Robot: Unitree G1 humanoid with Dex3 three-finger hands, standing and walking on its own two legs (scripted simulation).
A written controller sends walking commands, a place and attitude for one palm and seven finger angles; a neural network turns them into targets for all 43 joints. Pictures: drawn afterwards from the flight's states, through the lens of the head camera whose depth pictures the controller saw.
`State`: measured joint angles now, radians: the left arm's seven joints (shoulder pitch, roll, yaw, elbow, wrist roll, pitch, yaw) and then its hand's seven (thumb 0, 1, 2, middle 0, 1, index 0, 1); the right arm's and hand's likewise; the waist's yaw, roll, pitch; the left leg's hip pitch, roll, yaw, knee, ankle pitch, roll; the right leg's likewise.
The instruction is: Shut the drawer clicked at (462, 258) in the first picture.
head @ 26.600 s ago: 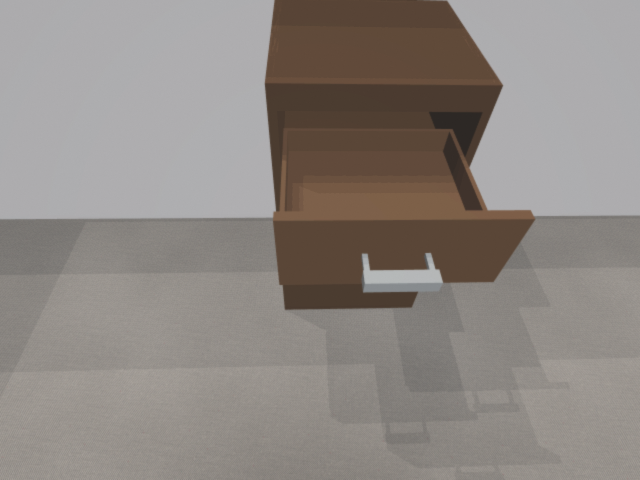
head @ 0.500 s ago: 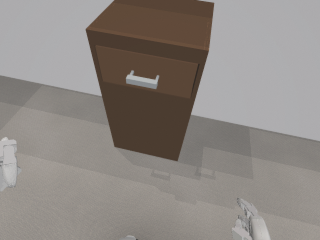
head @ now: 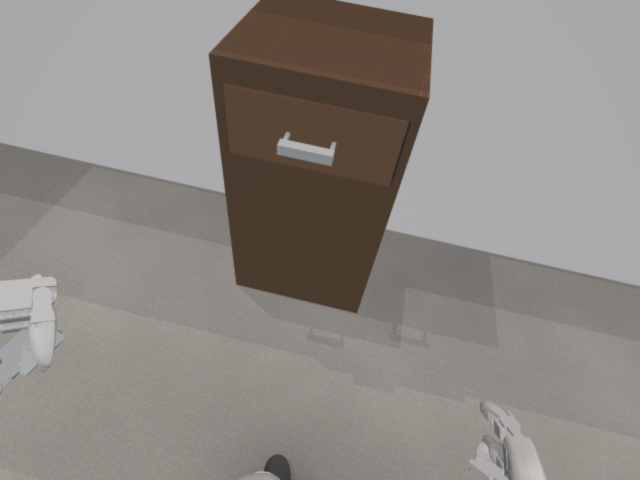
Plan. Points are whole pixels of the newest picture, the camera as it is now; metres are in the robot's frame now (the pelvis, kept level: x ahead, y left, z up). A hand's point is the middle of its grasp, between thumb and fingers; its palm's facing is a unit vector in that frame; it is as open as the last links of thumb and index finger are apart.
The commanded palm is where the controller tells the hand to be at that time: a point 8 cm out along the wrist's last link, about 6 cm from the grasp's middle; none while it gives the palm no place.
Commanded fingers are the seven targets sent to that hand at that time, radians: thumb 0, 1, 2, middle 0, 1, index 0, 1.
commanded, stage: stop stepping back and stand still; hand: left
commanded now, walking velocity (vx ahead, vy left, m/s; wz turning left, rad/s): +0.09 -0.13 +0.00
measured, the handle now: (307, 146) +0.80 +0.06 -0.06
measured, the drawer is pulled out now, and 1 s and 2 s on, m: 0.00 0.00 0.00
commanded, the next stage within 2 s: let the arm hang, fingers relaxed in 1.38 s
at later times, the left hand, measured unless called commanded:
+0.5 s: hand out of the picture +0.12 +0.25 +0.18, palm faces +0.17 -0.86 -0.48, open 3.3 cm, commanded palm +0.08 +0.31 +0.18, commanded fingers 0.00 0.90 0.90 -1.40 -1.60 -1.40 -1.60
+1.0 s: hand out of the picture +0.12 +0.28 +0.17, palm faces +0.33 -0.82 -0.47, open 3.3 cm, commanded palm +0.07 +0.33 +0.18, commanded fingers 0.00 0.90 0.90 -1.40 -1.60 -1.40 -1.60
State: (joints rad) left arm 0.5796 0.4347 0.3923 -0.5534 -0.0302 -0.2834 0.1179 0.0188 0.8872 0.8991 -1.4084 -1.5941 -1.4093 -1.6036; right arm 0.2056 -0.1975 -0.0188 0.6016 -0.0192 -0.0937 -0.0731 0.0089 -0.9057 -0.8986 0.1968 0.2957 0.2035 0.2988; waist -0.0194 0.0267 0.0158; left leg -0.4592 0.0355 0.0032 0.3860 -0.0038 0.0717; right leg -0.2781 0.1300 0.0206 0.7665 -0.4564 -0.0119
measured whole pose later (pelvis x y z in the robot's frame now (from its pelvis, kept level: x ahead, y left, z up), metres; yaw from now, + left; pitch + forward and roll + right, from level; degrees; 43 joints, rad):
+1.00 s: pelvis -0.09 +0.06 -0.01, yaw -5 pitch -1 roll +0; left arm 0.63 0.39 0.39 -0.58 -0.03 -0.22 0.15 0.02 0.89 0.90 -1.41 -1.59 -1.41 -1.60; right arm 0.28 -0.18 0.03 0.68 -0.01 -0.11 -0.05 0.01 -0.90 -0.90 0.20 0.30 0.21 0.30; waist -0.01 0.00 0.00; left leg -0.36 0.03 0.05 0.73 -0.33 0.00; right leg -0.25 0.01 -0.09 0.58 -0.30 -0.05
